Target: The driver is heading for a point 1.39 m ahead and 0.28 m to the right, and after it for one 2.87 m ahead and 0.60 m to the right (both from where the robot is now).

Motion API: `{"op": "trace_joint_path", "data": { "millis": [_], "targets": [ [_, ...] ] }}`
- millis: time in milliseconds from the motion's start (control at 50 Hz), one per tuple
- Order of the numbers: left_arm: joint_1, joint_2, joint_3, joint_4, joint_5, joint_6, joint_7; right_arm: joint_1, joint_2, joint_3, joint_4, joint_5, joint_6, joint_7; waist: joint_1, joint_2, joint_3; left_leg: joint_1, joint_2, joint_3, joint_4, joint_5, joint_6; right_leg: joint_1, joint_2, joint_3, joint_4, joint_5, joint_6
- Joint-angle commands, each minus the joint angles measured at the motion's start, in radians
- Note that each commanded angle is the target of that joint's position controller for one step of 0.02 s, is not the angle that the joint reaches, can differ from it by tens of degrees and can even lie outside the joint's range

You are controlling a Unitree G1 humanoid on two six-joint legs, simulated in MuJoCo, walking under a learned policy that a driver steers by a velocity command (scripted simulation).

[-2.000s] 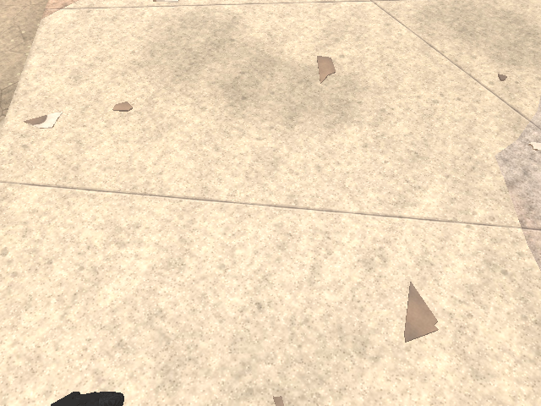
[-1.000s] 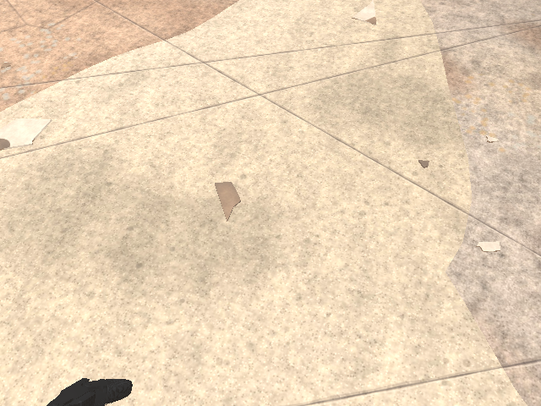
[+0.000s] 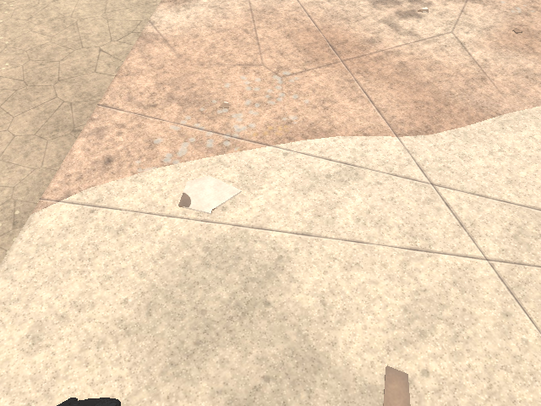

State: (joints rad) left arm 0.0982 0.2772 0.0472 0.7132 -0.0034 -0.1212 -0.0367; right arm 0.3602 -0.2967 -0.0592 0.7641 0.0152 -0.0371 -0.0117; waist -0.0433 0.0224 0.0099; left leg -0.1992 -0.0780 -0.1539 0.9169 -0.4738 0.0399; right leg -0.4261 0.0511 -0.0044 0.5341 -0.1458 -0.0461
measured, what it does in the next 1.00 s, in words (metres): walks ahead, turning right: left foot, then right foot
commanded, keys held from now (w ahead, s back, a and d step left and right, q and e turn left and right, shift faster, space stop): w+e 0.72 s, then w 0.10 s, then w+q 0.18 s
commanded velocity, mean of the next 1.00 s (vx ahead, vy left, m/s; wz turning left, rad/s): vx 0.50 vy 0.00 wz -0.36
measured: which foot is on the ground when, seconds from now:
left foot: up 0.00-0.38, down 0.40-0.88, up 0.90-1.00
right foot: down 0.00-0.40, up 0.42-0.86, down 0.88-1.00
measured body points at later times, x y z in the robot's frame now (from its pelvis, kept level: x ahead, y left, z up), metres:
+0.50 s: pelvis +0.27 +0.02 +0.01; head +0.29 +0.02 +0.46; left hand +0.37 +0.29 -0.12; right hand +0.40 -0.27 -0.06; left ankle +0.34 +0.12 -0.73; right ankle +0.13 -0.09 -0.65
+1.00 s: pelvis +0.49 -0.12 +0.00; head +0.52 -0.15 +0.45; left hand +0.77 +0.02 -0.08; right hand +0.40 -0.39 -0.13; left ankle +0.44 +0.08 -0.63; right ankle +0.51 -0.23 -0.73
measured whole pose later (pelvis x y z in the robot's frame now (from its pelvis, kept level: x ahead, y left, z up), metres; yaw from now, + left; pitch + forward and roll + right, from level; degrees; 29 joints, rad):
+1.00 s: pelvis +0.49 -0.12 +0.00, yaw -25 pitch +1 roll +1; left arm 0.13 0.27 0.04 0.65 0.00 -0.05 -0.03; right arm 0.33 -0.30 -0.05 0.87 0.04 -0.07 0.01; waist -0.04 0.01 0.05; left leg -0.33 0.06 -0.02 1.14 -0.45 0.01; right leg -0.40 0.01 -0.06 0.56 -0.19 -0.05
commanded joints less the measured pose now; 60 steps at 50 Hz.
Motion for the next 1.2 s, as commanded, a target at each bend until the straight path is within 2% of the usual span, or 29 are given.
{"op": "trace_joint_path", "data": {
  "millis": [20, 40, 80, 120, 200, 300, 360, 380, 400, 420, 440, 460, 480, 520, 620, 720, 820, 840, 880, 900, 920, 940, 960, 980, 1000, 1020, 1060, 1120, 1200],
  "targets": [
    [0.204, 0.140, 0.043, -0.005, -0.015, 0.017, 0.002, -0.073, -0.135, -0.018, -0.116, 0.007, -0.045, 0.006, 0.116, -0.117, -0.082, -0.574, 0.091, 0.027, 0.362, 0.039, -0.011, 0.547, -0.350, 0.611, -0.272, -0.297, -0.227],
    [0.171, 0.127, 0.036, -0.008, -0.005, 0.024, 0.003, -0.130, -0.122, -0.017, -0.133, -0.009, -0.055, 0.009, 0.099, -0.066, -0.001, -0.568, 0.117, 0.047, 0.289, 0.091, -0.012, 0.429, -0.308, 0.526, -0.296, -0.196, -0.217],
    [0.150, 0.110, 0.027, -0.016, 0.005, 0.027, 0.009, -0.122, -0.097, -0.019, -0.136, -0.027, -0.062, 0.011, 0.057, -0.090, -0.002, -0.475, 0.151, 0.054, 0.164, 0.158, -0.026, 0.335, -0.245, 0.440, -0.324, -0.026, -0.201],
    [0.159, 0.121, 0.031, -0.011, -0.005, 0.029, 0.018, -0.119, -0.068, -0.011, -0.138, -0.031, -0.061, 0.011, 0.045, -0.118, -0.020, -0.432, 0.146, 0.082, 0.055, 0.164, -0.052, 0.293, -0.221, 0.377, -0.336, 0.080, -0.213],
    [0.201, 0.173, 0.051, 0.010, -0.019, 0.041, 0.040, -0.259, -0.028, 0.010, -0.168, -0.027, -0.065, 0.014, 0.084, -0.106, -0.003, -0.329, 0.109, 0.103, -0.233, 0.381, -0.091, 0.198, -0.176, 0.283, -0.340, 0.134, -0.187],
    [0.287, 0.174, 0.055, 0.035, -0.030, 0.065, 0.051, -0.370, -0.060, -0.001, -0.195, -0.006, -0.079, 0.027, 0.113, -0.111, -0.003, -0.224, 0.067, 0.073, -0.406, 0.486, -0.092, 0.224, -0.190, 0.352, -0.272, 0.046, -0.151],
    [0.271, 0.167, 0.057, 0.028, -0.027, 0.075, 0.054, -0.305, -0.095, -0.021, -0.181, -0.002, -0.090, 0.025, 0.054, -0.133, -0.019, -0.087, 0.074, 0.074, -0.479, 0.425, -0.050, 0.235, -0.188, 0.403, -0.177, 0.031, -0.113],
    [0.265, 0.140, 0.048, 0.021, -0.022, 0.075, 0.053, -0.224, -0.118, -0.035, -0.163, -0.008, -0.092, 0.018, 0.012, -0.127, -0.062, 0.045, 0.095, 0.073, -0.502, 0.405, -0.022, 0.202, -0.146, 0.381, -0.089, 0.054, -0.086],
    [0.250, 0.083, 0.028, 0.000, -0.009, 0.070, 0.048, -0.082, -0.171, -0.051, -0.148, -0.023, -0.093, 0.008, -0.056, -0.045, -0.179, 0.266, 0.243, -0.057, -0.488, 0.349, 0.041, 0.100, -0.090, 0.309, 0.157, -0.025, -0.051],
    [0.367, 0.010, 0.005, -0.029, -0.024, 0.058, 0.049, 0.013, -0.255, -0.072, -0.122, -0.033, -0.075, 0.006, -0.027, 0.237, -0.314, 0.561, 0.469, -0.436, -0.542, 0.189, 0.191, -0.200, 0.039, 0.160, 0.467, -0.376, 0.009],
    [0.374, 0.093, 0.018, -0.024, -0.041, 0.056, 0.052, 0.025, -0.195, -0.063, -0.107, -0.018, -0.067, 0.015, -0.031, 0.253, -0.276, 0.535, 0.513, -0.611, -0.606, -0.025, 0.221, -0.354, -0.030, 0.156, 0.640, -0.444, 0.023],
    [0.292, 0.156, 0.036, -0.024, -0.039, 0.061, 0.053, -0.019, -0.127, -0.044, -0.114, -0.014, -0.066, 0.014, -0.046, 0.143, -0.146, 0.426, 0.463, -0.481, -0.625, -0.029, 0.183, -0.391, -0.069, 0.164, 0.702, -0.355, 0.027],
    [0.243, 0.154, 0.040, -0.030, -0.030, 0.068, 0.053, -0.069, -0.099, -0.033, -0.116, -0.018, -0.064, 0.015, -0.030, 0.084, -0.076, 0.321, 0.417, -0.343, -0.638, 0.092, 0.155, -0.370, -0.098, 0.138, 0.702, -0.280, 0.036],
    [0.206, 0.127, 0.043, -0.046, -0.021, 0.077, 0.044, -0.132, -0.057, -0.019, -0.102, -0.028, -0.063, 0.016, 0.010, 0.093, -0.001, 0.173, 0.348, -0.169, -0.688, 0.273, 0.134, -0.316, -0.144, 0.129, 0.640, -0.194, 0.045],
    [0.139, 0.063, 0.027, -0.093, -0.017, 0.095, 0.027, -0.138, -0.102, -0.039, -0.060, -0.021, -0.078, 0.014, 0.028, 0.063, 0.023, 0.103, 0.341, 0.031, -0.766, 0.484, 0.160, -0.305, -0.173, 0.099, 0.495, -0.063, 0.071],
    [0.005, 0.048, 0.013, -0.132, -0.018, 0.083, -0.003, -0.116, -0.149, -0.049, -0.023, -0.012, -0.067, 0.007, -0.014, 0.031, 0.042, 0.123, 0.318, 0.200, -0.769, 0.552, 0.125, -0.232, -0.153, 0.036, 0.223, 0.164, 0.049],
    [-0.086, 0.066, 0.015, -0.184, -0.014, 0.080, -0.017, -0.035, -0.193, -0.059, 0.037, 0.016, -0.044, 0.015, -0.014, 0.031, 0.067, 0.235, 0.367, 0.232, -0.707, 0.703, 0.106, -0.165, -0.100, -0.008, 0.078, 0.036, -0.019],
    [-0.064, 0.083, 0.023, -0.185, -0.008, 0.079, -0.015, -0.029, -0.207, -0.061, 0.047, 0.022, -0.038, 0.014, 0.013, 0.045, 0.042, 0.247, 0.369, 0.236, -0.644, 0.868, 0.101, -0.092, -0.070, -0.030, 0.056, -0.015, -0.039],
    [0.185, 0.164, 0.069, -0.115, -0.004, 0.081, -0.001, -0.025, -0.190, -0.044, 0.064, 0.023, -0.028, 0.010, 0.161, 0.036, -0.105, 0.135, 0.310, 0.291, -0.327, 1.030, 0.055, 0.314, -0.015, -0.060, -0.024, 0.056, -0.090],
    [0.359, 0.256, 0.094, -0.084, 0.003, 0.089, 0.020, -0.011, -0.125, -0.013, 0.040, -0.010, -0.035, 0.011, 0.217, -0.096, -0.254, -0.121, 0.248, 0.299, 0.012, 0.640, 0.014, 0.653, -0.229, 0.189, 0.021, 0.141, -0.153],
    [0.347, 0.305, 0.089, -0.087, 0.007, 0.085, 0.022, 0.108, -0.022, 0.022, 0.033, -0.007, -0.053, 0.027, 0.127, -0.292, -0.417, -0.425, 0.072, 0.167, 0.327, -0.133, -0.029, 0.865, -0.471, 0.665, -0.107, -0.040, -0.309],
    [0.345, 0.210, 0.067, -0.094, 0.008, 0.075, 0.016, -0.002, -0.147, -0.012, 0.044, 0.029, -0.064, 0.031, 0.194, -0.136, -0.377, -0.494, 0.098, 0.028, 0.410, -0.126, -0.019, 0.784, -0.454, 0.657, -0.178, -0.109, -0.268],
    [0.292, 0.184, 0.055, -0.079, 0.007, 0.067, 0.015, -0.090, -0.165, -0.021, 0.005, 0.048, -0.068, 0.031, 0.174, -0.136, -0.207, -0.556, 0.138, 0.051, 0.394, -0.039, -0.011, 0.651, -0.416, 0.482, -0.201, -0.052, -0.222],
    [0.227, 0.153, 0.045, -0.071, 0.004, 0.059, 0.014, -0.112, -0.142, -0.017, 0.005, 0.034, -0.066, 0.023, 0.130, -0.092, -0.130, -0.529, 0.183, 0.068, 0.331, 0.052, -0.015, 0.521, -0.371, 0.373, -0.226, 0.015, -0.193],
    [0.172, 0.115, 0.036, -0.071, 0.006, 0.053, 0.011, -0.107, -0.135, -0.021, 0.013, 0.016, -0.056, 0.018, 0.094, -0.103, -0.074, -0.490, 0.207, 0.070, 0.281, 0.114, -0.023, 0.420, -0.331, 0.283, -0.262, 0.064, -0.177],
    [0.142, 0.097, 0.033, -0.070, 0.014, 0.043, 0.011, -0.062, -0.120, -0.022, 0.030, 0.017, -0.041, 0.018, 0.059, -0.130, -0.066, -0.418, 0.227, 0.058, 0.266, 0.170, -0.030, 0.349, -0.314, 0.227, -0.303, 0.077, -0.166],
    [0.117, 0.085, 0.036, -0.052, 0.016, 0.020, 0.011, -0.027, -0.077, -0.018, 0.048, 0.020, -0.014, 0.015, 0.031, -0.107, -0.044, -0.383, 0.227, 0.058, 0.248, 0.220, -0.045, 0.284, -0.308, 0.151, -0.368, 0.120, -0.174],
    [0.124, 0.097, 0.044, -0.014, 0.026, 0.006, 0.023, -0.087, -0.058, -0.018, 0.028, 0.015, 0.001, 0.009, 0.032, -0.079, 0.016, -0.467, 0.222, 0.027, 0.151, 0.334, -0.062, 0.283, -0.302, 0.041, -0.408, 0.194, -0.163],
    [0.136, 0.118, 0.050, 0.016, 0.021, 0.010, 0.038, -0.181, -0.036, -0.008, 0.001, 0.007, -0.010, 0.030, 0.060, -0.071, 0.049, -0.465, 0.201, 0.073, -0.088, 0.537, -0.055, 0.317, -0.274, -0.092, -0.429, 0.218, -0.128]
  ]
}}
Velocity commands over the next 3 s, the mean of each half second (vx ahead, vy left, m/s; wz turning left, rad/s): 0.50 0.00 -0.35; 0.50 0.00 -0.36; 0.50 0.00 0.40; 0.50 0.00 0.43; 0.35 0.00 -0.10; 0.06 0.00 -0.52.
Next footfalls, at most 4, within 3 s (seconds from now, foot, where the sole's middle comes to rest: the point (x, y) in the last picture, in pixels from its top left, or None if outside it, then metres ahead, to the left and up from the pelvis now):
0.40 left None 0.38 0.11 -0.76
0.88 right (377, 375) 0.55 -0.25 -0.76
1.44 left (314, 255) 0.91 -0.13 -0.76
1.92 right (372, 182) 1.19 -0.35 -0.76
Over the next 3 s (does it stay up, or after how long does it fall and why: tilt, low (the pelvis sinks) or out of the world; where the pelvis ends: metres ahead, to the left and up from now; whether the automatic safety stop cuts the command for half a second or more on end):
stays up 1.32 -0.24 0.02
